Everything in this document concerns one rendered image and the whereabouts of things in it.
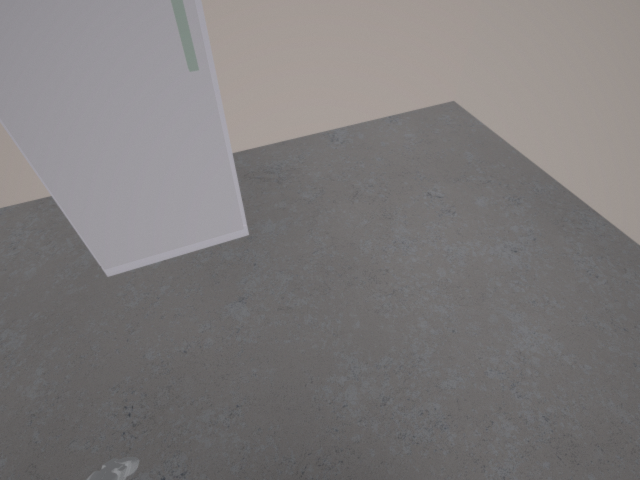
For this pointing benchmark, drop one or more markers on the fridge door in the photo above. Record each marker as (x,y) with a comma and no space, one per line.
(99,97)

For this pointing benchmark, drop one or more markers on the left robot hand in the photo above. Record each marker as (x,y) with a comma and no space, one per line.
(116,469)

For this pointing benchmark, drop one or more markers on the handle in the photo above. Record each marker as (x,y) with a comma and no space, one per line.
(185,35)

